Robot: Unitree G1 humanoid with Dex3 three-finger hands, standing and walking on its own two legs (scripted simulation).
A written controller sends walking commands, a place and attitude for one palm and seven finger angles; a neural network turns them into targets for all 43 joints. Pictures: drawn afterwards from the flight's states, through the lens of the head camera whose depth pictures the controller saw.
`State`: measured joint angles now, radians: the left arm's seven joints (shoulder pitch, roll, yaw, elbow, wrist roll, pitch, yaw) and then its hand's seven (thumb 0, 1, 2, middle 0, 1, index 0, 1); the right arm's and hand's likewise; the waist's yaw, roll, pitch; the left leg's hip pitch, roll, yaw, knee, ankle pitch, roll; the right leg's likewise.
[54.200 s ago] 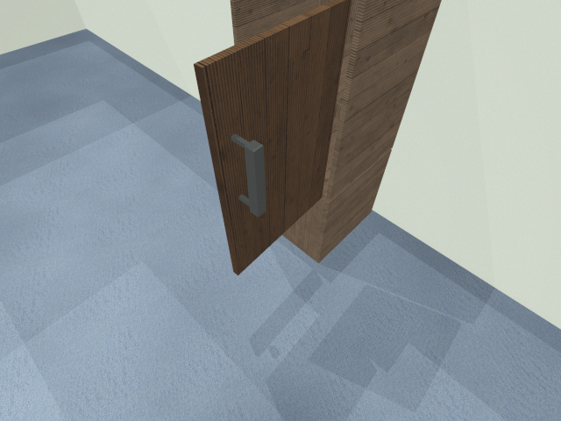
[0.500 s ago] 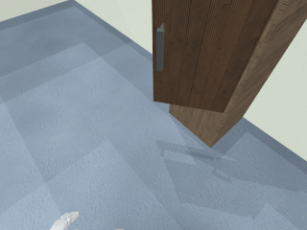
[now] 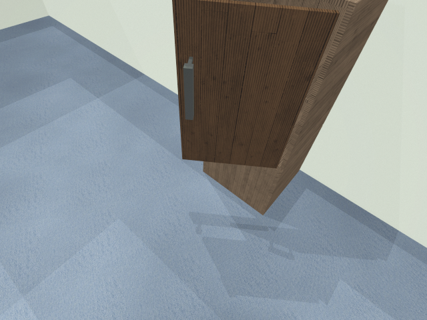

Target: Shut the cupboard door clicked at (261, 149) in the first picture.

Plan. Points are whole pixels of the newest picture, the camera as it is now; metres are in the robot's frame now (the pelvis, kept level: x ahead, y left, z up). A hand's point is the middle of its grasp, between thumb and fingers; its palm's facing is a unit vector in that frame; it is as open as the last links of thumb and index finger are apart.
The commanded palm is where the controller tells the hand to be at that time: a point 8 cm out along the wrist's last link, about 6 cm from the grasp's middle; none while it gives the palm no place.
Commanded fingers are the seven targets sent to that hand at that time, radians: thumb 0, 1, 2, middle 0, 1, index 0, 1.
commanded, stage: take the last steps up to it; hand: left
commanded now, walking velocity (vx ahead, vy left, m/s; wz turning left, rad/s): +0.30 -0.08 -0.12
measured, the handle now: (190, 89) +0.71 +0.10 +0.01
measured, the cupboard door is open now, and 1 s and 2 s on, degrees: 36 36 36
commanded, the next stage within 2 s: come to a stop and stand still in 0.56 s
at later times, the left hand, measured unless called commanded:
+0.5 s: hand out of the picture +0.09 +0.13 -0.20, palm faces +0.04 -0.99 -0.10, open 7.4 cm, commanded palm none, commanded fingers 0.00 0.90 0.90 -0.20 -0.30 -0.20 -0.30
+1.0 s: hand (173, 241) +0.32 +0.11 -0.17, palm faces +0.00 -0.98 -0.22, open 7.3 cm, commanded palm none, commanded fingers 0.00 0.90 0.90 -0.20 -0.30 -0.20 -0.30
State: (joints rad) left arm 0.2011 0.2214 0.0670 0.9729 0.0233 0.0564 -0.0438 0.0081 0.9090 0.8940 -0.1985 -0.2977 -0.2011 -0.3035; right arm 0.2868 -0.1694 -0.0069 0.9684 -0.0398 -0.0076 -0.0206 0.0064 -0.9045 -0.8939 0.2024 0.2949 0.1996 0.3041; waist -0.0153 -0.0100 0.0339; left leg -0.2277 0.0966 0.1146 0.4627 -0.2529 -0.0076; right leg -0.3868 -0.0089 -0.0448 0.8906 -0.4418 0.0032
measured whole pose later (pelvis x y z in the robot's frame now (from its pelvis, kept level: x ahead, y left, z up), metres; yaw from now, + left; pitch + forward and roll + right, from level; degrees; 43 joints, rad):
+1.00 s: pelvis +0.24 -0.06 -0.01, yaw -1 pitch +1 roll +1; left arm 0.14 0.16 0.04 1.03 0.02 0.00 0.03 0.00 0.91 0.89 -0.20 -0.30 -0.20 -0.30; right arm 0.24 -0.18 -0.04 1.06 0.00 0.05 -0.02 0.01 -0.91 -0.89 0.20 0.29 0.20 0.30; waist -0.01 0.00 0.08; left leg -0.28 0.02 0.07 0.73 -0.48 -0.04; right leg -0.28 -0.05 -0.05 0.51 -0.24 -0.01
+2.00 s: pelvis +0.19 -0.07 +0.00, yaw -2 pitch -2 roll +0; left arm 0.30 0.12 0.01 1.14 0.00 0.00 0.03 0.01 0.91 0.89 -0.20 -0.30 -0.20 -0.30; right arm 0.35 -0.11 -0.01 1.18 -0.01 0.02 -0.03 0.01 -0.91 -0.89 0.20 0.29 0.19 0.30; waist -0.02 -0.02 0.05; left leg -0.22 0.07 0.07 0.40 -0.16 -0.03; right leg -0.08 0.02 -0.02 0.39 -0.29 -0.03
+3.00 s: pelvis +0.16 -0.03 +0.00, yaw -2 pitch -2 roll +0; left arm 0.38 0.21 0.00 1.06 0.02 0.02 0.01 0.00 0.91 0.89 -0.20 -0.30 -0.20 -0.30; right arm 0.26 -0.20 -0.02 1.08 -0.02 0.03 0.00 0.01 -0.91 -0.89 0.20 0.29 0.20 0.30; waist 0.00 -0.01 0.02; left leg -0.29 0.01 0.11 0.47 -0.18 0.04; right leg -0.17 -0.04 0.00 0.48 -0.30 0.01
